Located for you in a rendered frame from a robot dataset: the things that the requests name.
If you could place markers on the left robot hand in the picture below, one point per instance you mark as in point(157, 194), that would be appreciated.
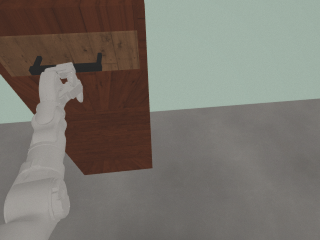
point(51, 87)

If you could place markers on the cabinet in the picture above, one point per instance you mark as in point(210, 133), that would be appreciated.
point(110, 131)

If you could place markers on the handle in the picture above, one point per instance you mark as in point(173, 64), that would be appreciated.
point(37, 69)

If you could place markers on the drawer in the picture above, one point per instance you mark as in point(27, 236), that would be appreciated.
point(119, 50)

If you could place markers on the left robot upper arm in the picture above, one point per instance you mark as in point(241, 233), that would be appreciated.
point(34, 208)

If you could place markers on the left robot forearm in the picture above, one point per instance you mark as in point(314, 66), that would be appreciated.
point(47, 148)

